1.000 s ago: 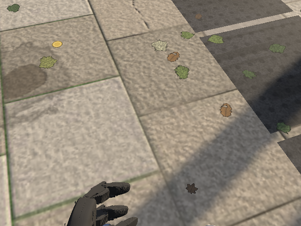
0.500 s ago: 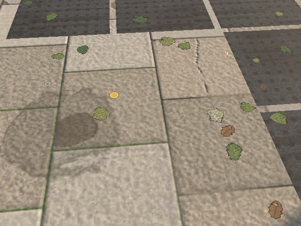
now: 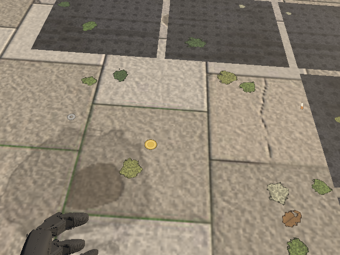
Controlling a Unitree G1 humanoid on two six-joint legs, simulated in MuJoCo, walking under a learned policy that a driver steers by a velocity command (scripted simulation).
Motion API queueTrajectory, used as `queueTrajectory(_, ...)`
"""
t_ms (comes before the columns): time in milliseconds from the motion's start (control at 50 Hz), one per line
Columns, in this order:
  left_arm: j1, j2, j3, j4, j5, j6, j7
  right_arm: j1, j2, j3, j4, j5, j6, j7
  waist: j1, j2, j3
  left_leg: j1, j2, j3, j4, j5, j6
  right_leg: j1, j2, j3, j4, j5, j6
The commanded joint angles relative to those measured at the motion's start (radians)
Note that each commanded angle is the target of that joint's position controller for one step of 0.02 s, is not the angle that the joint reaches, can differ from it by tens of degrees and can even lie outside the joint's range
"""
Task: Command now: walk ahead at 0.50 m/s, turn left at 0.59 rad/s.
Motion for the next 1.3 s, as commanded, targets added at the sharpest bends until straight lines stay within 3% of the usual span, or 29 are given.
queueTrajectory(20,-0.005,0.138,0.055,-0.068,-0.005,-0.030,-0.002,-0.014,-0.150,-0.047,-0.055,-0.001,0.002,-0.010,0.072,0.183,-0.025,-0.033,0.236,-0.217,0.016,0.331,0.111,0.166,0.018,-0.019,-0.048,-0.063,-0.038)
queueTrajectory(40,0.092,0.159,0.071,-0.047,0.002,-0.034,0.002,-0.031,-0.128,-0.041,-0.066,-0.005,0.003,-0.009,0.123,0.179,-0.082,-0.057,0.187,-0.192,0.120,0.423,0.082,0.317,0.015,-0.033,-0.070,-0.067,-0.065)
queueTrajectory(60,0.245,0.206,0.086,-0.033,0.021,-0.036,0.008,-0.050,-0.078,-0.020,-0.092,-0.020,0.001,-0.004,0.194,0.121,-0.219,-0.172,0.134,-0.134,0.365,0.347,0.042,0.579,-0.115,0.079,-0.028,-0.096,-0.125)
queueTrajectory(80,0.373,0.284,0.105,-0.004,0.039,-0.027,0.012,0.099,-0.002,0.002,-0.110,-0.002,-0.006,-0.005,0.154,-0.201,-0.380,-0.534,-0.012,-0.011,0.733,-0.091,-0.040,0.967,-0.361,0.524,-0.087,-0.257,-0.289)
queueTrajectory(100,0.382,0.225,0.094,0.002,0.013,-0.021,0.006,0.137,-0.076,-0.001,-0.098,0.016,-0.008,-0.008,0.155,-0.258,-0.383,-0.691,0.042,-0.020,0.920,-0.208,-0.053,0.984,-0.424,0.758,-0.179,-0.501,-0.319)
queueTrajectory(120,0.327,0.148,0.073,-0.018,0.008,-0.011,0.013,0.039,-0.144,-0.020,-0.101,0.015,-0.003,-0.008,0.178,-0.137,-0.245,-0.740,0.088,-0.013,0.985,-0.113,-0.064,0.862,-0.384,0.614,-0.205,-0.546,-0.275)
queueTrajectory(140,0.278,0.120,0.061,-0.023,0.012,0.001,0.018,-0.046,-0.158,-0.023,-0.118,-0.001,0.002,-0.009,0.172,-0.049,-0.154,-0.714,0.127,0.030,0.973,-0.031,-0.067,0.717,-0.343,0.454,-0.208,-0.437,-0.240)
queueTrajectory(180,0.231,0.093,0.049,-0.006,0.024,0.005,0.018,-0.109,-0.130,-0.028,-0.143,-0.012,0.006,0.002,0.126,-0.035,-0.048,-0.641,0.182,0.038,0.888,0.042,-0.056,0.508,-0.260,0.259,-0.253,-0.246,-0.216)
queueTrajectory(260,0.238,0.122,0.062,0.042,0.013,-0.010,0.016,-0.124,-0.069,-0.013,-0.149,-0.007,0.028,0.008,0.101,-0.046,-0.007,-0.623,0.211,0.070,0.754,0.075,-0.061,0.435,-0.243,0.089,-0.331,-0.102,-0.234)
queueTrajectory(400,0.271,0.189,0.074,0.093,0.007,0.008,0.024,-0.305,-0.049,0.005,-0.174,-0.005,0.015,0.038,0.157,-0.013,0.019,-0.618,0.207,0.136,0.404,0.358,-0.056,0.518,-0.231,-0.127,-0.338,0.017,-0.202)
queueTrajectory(500,0.310,0.235,0.084,0.118,-0.014,0.039,0.026,-0.405,-0.061,0.002,-0.220,-0.004,0.013,0.067,0.172,-0.020,0.064,-0.571,0.165,0.216,0.241,0.275,-0.011,0.628,-0.261,-0.207,-0.264,0.203,-0.166)
queueTrajectory(540,0.295,0.266,0.093,0.112,-0.028,0.054,0.037,-0.322,-0.105,-0.023,-0.210,-0.023,0.015,0.069,0.112,-0.061,-0.002,-0.421,0.081,0.283,0.202,0.195,0.026,0.652,-0.244,-0.249,-0.078,0.614,-0.137)
queueTrajectory(560,0.277,0.266,0.092,0.105,-0.036,0.060,0.042,-0.182,-0.143,-0.047,-0.173,-0.026,0.015,0.066,0.032,-0.051,-0.072,-0.240,0.035,0.297,0.118,0.274,0.057,0.613,-0.213,-0.276,0.103,0.675,-0.109)
queueTrajectory(580,0.287,0.234,0.080,0.092,-0.028,0.055,0.043,-0.040,-0.204,-0.077,-0.140,-0.026,0.023,0.048,-0.038,-0.002,-0.151,0.023,0.049,0.230,0.067,0.449,0.099,0.441,-0.166,-0.289,0.349,0.494,-0.057)
queueTrajectory(600,0.361,0.090,0.038,0.050,0.049,0.043,0.030,-0.031,-0.315,-0.089,-0.143,-0.023,0.031,0.024,0.059,0.311,-0.237,0.358,0.325,-0.131,0.185,0.951,0.215,0.049,-0.033,-0.273,0.712,-0.572,0.006)
queueTrajectory(620,0.391,0.140,0.027,0.031,0.028,0.022,0.016,-0.040,-0.312,-0.075,-0.199,-0.037,0.017,0.034,0.038,0.310,-0.483,0.488,0.503,-0.540,0.066,0.837,0.408,-0.107,0.059,-0.046,0.951,-0.755,0.025)
queueTrajectory(640,0.260,0.212,0.047,0.017,-0.008,0.016,0.013,-0.059,-0.241,-0.059,-0.200,-0.038,0.012,0.042,-0.013,0.153,-0.428,0.420,0.440,-0.406,0.031,0.829,0.351,-0.144,0.000,0.025,0.955,-0.646,0.011)
queueTrajectory(680,0.211,0.184,0.039,0.007,0.006,0.026,0.033,-0.157,-0.181,-0.042,-0.190,-0.010,0.008,0.036,0.054,0.044,-0.215,0.155,0.343,-0.221,0.005,0.774,0.258,-0.143,-0.060,0.002,0.808,-0.506,0.013)
queueTrajectory(760,0.269,0.160,0.036,0.023,0.016,0.071,0.045,-0.243,-0.173,-0.034,-0.186,-0.038,0.012,0.019,0.141,0.090,-0.166,-0.141,0.288,-0.110,-0.051,0.860,0.238,0.035,-0.057,-0.019,0.636,-0.431,0.038)
queueTrajectory(880,0.181,0.116,0.018,0.010,0.012,0.092,0.046,-0.235,-0.167,-0.025,-0.136,-0.034,0.032,-0.006,0.107,0.138,-0.184,-0.200,0.241,-0.042,-0.044,0.691,0.185,0.137,-0.034,-0.028,0.362,-0.234,0.051)
queueTrajectory(960,0.126,0.125,0.023,-0.014,0.009,0.096,0.039,-0.224,-0.141,-0.010,-0.107,-0.039,0.041,0.004,0.080,0.171,-0.138,-0.197,0.255,-0.093,-0.011,0.502,0.169,0.198,-0.020,-0.028,0.215,-0.266,0.027)
queueTrajectory(1000,0.149,0.104,0.023,-0.012,0.016,0.087,0.030,-0.240,-0.108,0.006,-0.097,-0.031,0.041,0.006,0.111,0.168,-0.121,-0.212,0.232,-0.102,0.044,0.417,0.128,0.306,-0.007,-0.050,0.017,-0.172,-0.008)
queueTrajectory(1020,0.157,0.110,0.023,-0.014,0.030,0.081,0.028,-0.203,-0.077,0.018,-0.084,-0.035,0.037,0.007,0.110,0.142,-0.113,-0.235,0.192,-0.099,0.065,0.332,0.077,0.385,-0.039,-0.016,-0.082,-0.026,-0.032)
queueTrajectory(1040,0.163,0.178,0.034,-0.030,0.046,0.079,0.033,-0.138,-0.052,0.025,-0.077,-0.058,0.031,0.006,0.066,0.024,-0.133,-0.273,0.111,-0.045,0.160,0.154,0.015,0.466,-0.175,0.111,-0.085,0.205,-0.080)
queueTrajectory(1060,0.122,0.174,0.031,-0.025,0.053,0.085,0.035,-0.059,-0.050,0.022,-0.065,-0.049,0.030,0.003,0.001,-0.140,-0.137,-0.288,0.048,0.045,0.193,-0.039,-0.034,0.435,-0.260,0.195,-0.093,0.203,-0.196)
queueTrajectory(1080,0.093,0.106,0.015,-0.028,0.040,0.085,0.031,-0.101,-0.084,0.019,-0.065,-0.057,0.035,-0.001,0.021,-0.148,-0.125,-0.218,0.088,0.058,0.160,-0.005,-0.064,0.355,-0.256,0.224,-0.127,0.068,-0.225)
queueTrajectory(1100,0.079,0.084,0.009,-0.029,0.034,0.084,0.025,-0.148,-0.097,0.013,-0.068,-0.055,0.045,-0.003,0.036,-0.124,-0.106,-0.175,0.093,0.059,0.121,0.068,-0.065,0.327,-0.190,0.168,-0.119,-0.047,-0.177)
queueTrajectory(1160,0.107,0.116,0.016,-0.022,0.026,0.076,0.018,-0.191,-0.090,0.010,-0.063,-0.053,0.073,-0.002,0.073,-0.050,-0.049,-0.172,0.093,0.036,0.081,0.150,-0.041,0.308,-0.096,0.063,-0.097,-0.227,-0.088)
queueTrajectory(1300,0.138,0.089,0.012,-0.013,0.019,0.078,0.026,-0.187,-0.063,0.010,-0.030,-0.044,0.058,-0.006,0.096,0.031,-0.072,-0.164,0.105,0.023,0.071,0.256,-0.043,0.388,-0.064,0.018,-0.035,-0.101,-0.092)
